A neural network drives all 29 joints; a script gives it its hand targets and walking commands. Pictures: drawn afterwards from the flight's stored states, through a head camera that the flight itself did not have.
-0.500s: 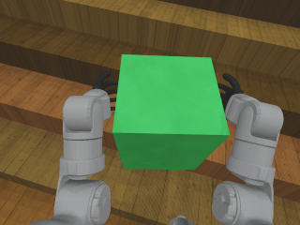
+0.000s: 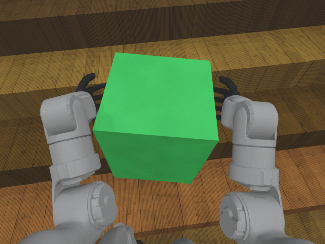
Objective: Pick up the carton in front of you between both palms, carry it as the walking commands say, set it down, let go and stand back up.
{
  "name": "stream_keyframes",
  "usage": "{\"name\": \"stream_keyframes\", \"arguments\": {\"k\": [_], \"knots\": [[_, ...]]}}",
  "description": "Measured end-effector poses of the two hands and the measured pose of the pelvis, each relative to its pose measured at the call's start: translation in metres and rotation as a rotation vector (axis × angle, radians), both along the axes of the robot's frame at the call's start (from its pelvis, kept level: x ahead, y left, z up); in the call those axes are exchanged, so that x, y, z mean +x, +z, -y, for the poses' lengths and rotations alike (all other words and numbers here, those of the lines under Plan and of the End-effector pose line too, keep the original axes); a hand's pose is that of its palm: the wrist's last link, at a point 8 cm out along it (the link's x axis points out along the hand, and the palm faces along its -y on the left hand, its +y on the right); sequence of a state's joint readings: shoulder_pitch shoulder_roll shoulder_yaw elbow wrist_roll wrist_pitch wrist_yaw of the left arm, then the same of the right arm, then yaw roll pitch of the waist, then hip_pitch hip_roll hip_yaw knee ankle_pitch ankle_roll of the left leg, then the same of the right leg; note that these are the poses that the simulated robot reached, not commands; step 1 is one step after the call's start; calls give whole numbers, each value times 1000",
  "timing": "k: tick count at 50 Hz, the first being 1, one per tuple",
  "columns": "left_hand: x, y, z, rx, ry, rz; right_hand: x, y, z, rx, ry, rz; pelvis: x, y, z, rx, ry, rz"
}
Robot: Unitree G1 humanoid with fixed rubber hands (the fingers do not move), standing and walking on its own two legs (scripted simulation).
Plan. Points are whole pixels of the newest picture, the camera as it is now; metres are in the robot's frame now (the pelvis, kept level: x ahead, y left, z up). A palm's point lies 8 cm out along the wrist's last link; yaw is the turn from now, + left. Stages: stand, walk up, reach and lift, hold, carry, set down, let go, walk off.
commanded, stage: carry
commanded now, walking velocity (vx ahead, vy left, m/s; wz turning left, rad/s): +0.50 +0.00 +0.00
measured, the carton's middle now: (157, 125) +0.39 -0.07 +0.07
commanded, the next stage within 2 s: none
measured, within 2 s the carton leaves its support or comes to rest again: neither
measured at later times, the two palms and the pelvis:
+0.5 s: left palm out of the picture +0.62 +0.12 +0.35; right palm out of the picture +0.66 -0.18 +0.36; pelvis +0.27 -0.07 +0.22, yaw -1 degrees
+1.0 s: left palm out of the picture +0.77 +0.08 +0.43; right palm out of the picture +0.74 -0.22 +0.43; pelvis +0.39 -0.05 +0.28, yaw -1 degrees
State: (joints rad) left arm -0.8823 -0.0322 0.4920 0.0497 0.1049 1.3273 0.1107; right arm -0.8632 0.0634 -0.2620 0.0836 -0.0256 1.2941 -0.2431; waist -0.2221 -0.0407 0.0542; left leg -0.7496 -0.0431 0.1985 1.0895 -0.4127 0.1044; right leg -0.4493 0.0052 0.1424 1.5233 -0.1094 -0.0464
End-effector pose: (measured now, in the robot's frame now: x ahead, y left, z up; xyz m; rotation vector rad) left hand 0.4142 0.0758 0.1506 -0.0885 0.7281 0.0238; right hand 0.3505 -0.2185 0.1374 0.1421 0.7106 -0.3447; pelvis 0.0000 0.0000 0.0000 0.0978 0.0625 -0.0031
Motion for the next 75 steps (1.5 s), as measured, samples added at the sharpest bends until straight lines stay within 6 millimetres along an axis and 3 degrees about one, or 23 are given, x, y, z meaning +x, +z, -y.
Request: {"name": "stream_keyframes", "arguments": {"k": [3,7,12,15,18,21,24,28,33,37,41,47,57,63,68,75], "knots": [[30,16,11,-36,-17,-5,22,21,7,17,-25,-2,31,35,-3,-7,-15,3],[77,61,14,1,-19,80,73,69,12,6,-38,72,76,71,-3,-39,-33,3],[137,114,11,-28,9,182,148,135,11,-34,2,172,144,95,18,-83,-20,-25],[171,134,9,-17,35,183,196,160,10,-50,54,172,184,109,36,-114,-30,-19],[190,150,-4,24,111,139,244,175,0,-20,140,133,222,131,57,-160,-44,6],[196,168,-22,62,192,74,280,190,-18,28,217,85,244,168,65,-172,-39,11],[203,191,-38,64,245,25,304,214,-35,49,260,51,264,207,71,-165,-23,10],[225,239,-52,61,281,69,334,261,-50,40,298,99,290,245,75,-137,1,20],[267,298,-54,67,268,154,367,311,-50,16,300,172,325,266,68,-97,20,23],[307,321,-41,63,185,140,382,331,-35,-4,228,145,356,272,52,-97,-2,-8],[336,323,-23,55,106,112,385,330,-18,-17,163,109,373,272,42,-94,11,-4],[351,300,-5,28,75,26,382,310,-2,-32,114,17,386,277,47,-118,-6,-8],[355,247,16,25,107,-13,397,260,20,-22,138,-28,408,274,80,-112,-4,-32],[355,228,31,83,165,-6,420,231,35,-5,221,-24,422,269,110,-91,6,-28],[355,226,43,115,168,20,424,225,47,20,219,6,425,273,119,-77,-6,-25],[374,241,53,103,156,86,435,236,57,18,194,70,440,276,120,-64,-26,-49]]}}
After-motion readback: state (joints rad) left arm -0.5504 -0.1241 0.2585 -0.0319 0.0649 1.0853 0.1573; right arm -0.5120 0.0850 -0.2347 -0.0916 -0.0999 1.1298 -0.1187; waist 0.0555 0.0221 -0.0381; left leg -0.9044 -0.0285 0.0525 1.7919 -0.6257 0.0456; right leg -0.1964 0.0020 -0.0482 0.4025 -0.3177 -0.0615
